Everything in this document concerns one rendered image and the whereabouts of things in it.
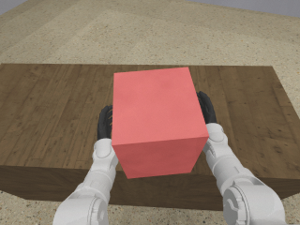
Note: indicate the robot left hand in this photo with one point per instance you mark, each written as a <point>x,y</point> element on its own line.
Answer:
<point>104,128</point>

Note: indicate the pedestal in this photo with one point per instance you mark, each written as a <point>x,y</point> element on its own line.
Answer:
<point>49,125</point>

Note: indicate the robot right hand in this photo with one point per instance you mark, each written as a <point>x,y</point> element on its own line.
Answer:
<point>207,108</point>

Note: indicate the robot right forearm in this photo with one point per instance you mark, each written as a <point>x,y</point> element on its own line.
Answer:
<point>224,164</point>

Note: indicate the carton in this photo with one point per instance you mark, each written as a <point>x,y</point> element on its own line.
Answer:
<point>157,122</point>

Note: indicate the left robot upper arm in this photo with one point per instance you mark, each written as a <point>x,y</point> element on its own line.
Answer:
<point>82,211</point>

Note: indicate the right robot upper arm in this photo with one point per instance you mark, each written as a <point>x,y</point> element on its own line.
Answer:
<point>252,205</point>

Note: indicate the robot left forearm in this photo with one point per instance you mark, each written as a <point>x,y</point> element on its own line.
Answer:
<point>99,180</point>

